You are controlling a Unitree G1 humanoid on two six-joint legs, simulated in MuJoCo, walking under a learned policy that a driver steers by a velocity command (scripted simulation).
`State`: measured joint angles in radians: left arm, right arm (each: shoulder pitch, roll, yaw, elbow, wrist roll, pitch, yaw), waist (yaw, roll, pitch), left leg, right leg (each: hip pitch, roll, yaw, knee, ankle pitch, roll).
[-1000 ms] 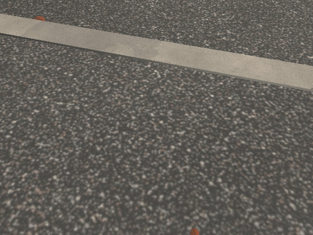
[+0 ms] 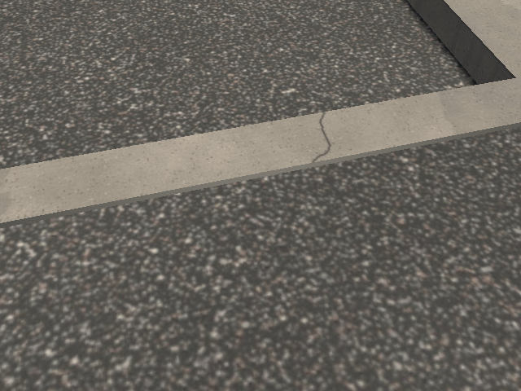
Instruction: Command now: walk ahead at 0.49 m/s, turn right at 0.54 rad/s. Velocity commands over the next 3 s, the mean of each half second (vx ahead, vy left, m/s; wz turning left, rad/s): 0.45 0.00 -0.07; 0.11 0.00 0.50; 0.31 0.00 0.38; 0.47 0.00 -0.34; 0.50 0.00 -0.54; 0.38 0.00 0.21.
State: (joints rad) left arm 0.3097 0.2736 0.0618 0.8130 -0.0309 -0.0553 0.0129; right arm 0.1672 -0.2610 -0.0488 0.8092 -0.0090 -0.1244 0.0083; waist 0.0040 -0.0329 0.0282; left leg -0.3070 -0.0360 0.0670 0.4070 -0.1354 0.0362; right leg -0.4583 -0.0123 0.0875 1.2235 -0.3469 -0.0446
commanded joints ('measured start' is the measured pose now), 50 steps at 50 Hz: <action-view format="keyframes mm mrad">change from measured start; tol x32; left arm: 1 32 25 11 -78 -2 4 -5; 50 -157 103 40 -110 40 50 35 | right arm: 1 34 -84 -23 -20 1 -17 5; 50 -48 -172 -69 -235 8 127 -18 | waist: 1 0 99 -43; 15 -36 121 25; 19 80 -278 -415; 50 25 141 -177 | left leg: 1 150 282 -259 -256 54 172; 15 273 309 -141 -168 194 135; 17 190 229 -80 122 386 80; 19 -337 -3 -78 782 -458 -32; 21 -426 67 -185 905 -402 -37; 40 -113 59 18 152 -39 24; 43 423 413 -603 42 772 368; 50 82 217 -362 -75 262 213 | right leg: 1 -170 -115 31 -10 60 3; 14 -123 -57 -92 -642 247 -2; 17 305 -5 -115 -727 258 -55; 19 832 -460 520 -816 435 -270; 26 270 -280 -48 -952 794 -174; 41 346 -246 -281 -589 632 -37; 43 -173 15 -233 -11 -360 120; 50 -117 -7 -29 -129 -45 97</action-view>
